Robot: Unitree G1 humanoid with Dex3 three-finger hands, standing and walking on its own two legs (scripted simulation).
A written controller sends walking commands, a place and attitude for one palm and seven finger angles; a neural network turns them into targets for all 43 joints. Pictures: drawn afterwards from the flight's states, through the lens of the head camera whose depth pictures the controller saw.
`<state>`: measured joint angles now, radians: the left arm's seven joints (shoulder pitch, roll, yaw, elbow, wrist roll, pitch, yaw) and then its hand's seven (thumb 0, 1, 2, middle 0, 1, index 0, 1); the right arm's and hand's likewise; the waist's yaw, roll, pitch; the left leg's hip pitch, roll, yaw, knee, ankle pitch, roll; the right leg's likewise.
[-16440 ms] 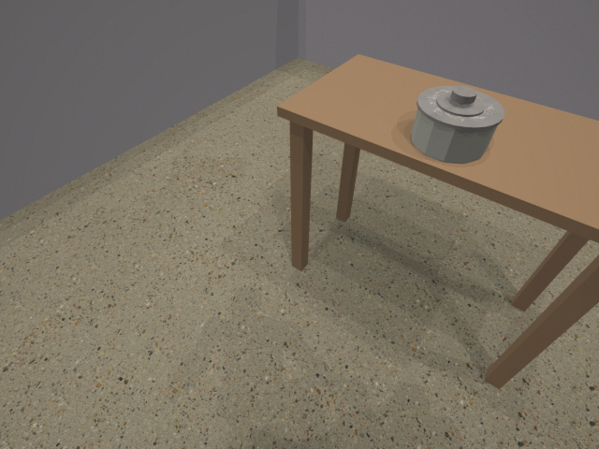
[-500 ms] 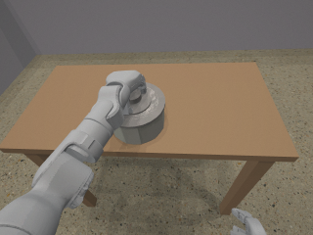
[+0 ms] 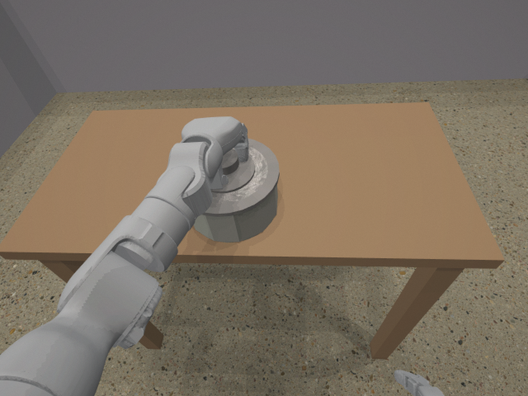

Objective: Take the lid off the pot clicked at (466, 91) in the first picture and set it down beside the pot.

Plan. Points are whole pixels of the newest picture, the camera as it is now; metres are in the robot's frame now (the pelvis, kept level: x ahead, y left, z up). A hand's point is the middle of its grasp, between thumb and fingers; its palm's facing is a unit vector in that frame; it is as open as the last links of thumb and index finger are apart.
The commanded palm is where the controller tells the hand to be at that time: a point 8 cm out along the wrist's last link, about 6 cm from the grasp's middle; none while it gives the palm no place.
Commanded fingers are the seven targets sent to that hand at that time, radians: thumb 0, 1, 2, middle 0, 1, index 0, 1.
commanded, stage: close the fingers and squeeze the knob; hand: left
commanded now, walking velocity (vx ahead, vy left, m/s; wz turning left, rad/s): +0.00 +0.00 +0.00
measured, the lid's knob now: (223, 161) +0.48 +0.07 +0.10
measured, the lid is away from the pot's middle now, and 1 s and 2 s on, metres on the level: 0.00 0.01 0.01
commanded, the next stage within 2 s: lift the lid straight up in 0.72 s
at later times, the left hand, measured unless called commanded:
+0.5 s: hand (221, 168) +0.44 +0.06 +0.12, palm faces -0.30 -0.02 -0.95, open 8.1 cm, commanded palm +0.42 +0.06 +0.18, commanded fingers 0.00 0.39 1.09 -0.72 -0.93 -0.77 -0.95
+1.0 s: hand (222, 168) +0.44 +0.06 +0.12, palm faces -0.30 -0.02 -0.95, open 8.1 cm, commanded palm +0.43 +0.07 +0.19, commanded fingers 0.00 0.52 1.14 -0.77 -0.96 -0.84 -0.97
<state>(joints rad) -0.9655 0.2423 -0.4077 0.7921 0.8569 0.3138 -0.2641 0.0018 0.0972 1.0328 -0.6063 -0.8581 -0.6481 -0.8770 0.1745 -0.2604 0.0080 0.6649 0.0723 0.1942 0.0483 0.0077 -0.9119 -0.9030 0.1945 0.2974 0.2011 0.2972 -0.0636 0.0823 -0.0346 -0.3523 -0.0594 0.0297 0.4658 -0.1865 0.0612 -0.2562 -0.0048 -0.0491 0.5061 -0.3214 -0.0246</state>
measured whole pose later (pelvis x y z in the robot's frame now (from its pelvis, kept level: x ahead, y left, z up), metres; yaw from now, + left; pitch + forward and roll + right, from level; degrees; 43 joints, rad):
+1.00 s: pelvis +0.00 -0.01 +0.00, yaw +0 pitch +3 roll +1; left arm -0.93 0.26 -0.42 0.72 0.85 0.32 -0.29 0.02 0.14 0.98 -0.59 -0.85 -0.64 -0.87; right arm 0.14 -0.26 0.01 0.65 0.07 0.19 0.05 0.01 -0.91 -0.90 0.19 0.30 0.20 0.30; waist -0.06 0.09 -0.03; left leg -0.34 -0.05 0.02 0.47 -0.19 0.05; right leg -0.24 0.00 -0.05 0.50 -0.32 -0.03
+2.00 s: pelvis +0.00 +0.00 +0.00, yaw +1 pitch +3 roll +1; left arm -1.13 0.29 -0.42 0.75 0.84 0.34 -0.40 0.02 0.13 0.97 -0.60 -0.86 -0.66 -0.86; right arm 0.16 -0.27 0.01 0.67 0.07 0.12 0.05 0.01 -0.91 -0.90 0.19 0.30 0.20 0.30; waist -0.05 0.09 -0.02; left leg -0.31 -0.07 0.01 0.43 -0.17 0.06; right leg -0.22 -0.01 -0.06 0.48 -0.31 -0.02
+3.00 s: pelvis +0.00 +0.01 +0.00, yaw +1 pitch +3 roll +0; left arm -1.29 0.30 -0.38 0.80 0.86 0.35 -0.47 0.02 0.12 0.97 -0.61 -0.86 -0.67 -0.87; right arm 0.14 -0.27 0.03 0.67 0.06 0.08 0.05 0.01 -0.91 -0.90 0.19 0.30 0.20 0.30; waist -0.04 0.08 -0.03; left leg -0.32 -0.08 0.02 0.42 -0.16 0.07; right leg -0.22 -0.02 -0.06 0.46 -0.30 -0.01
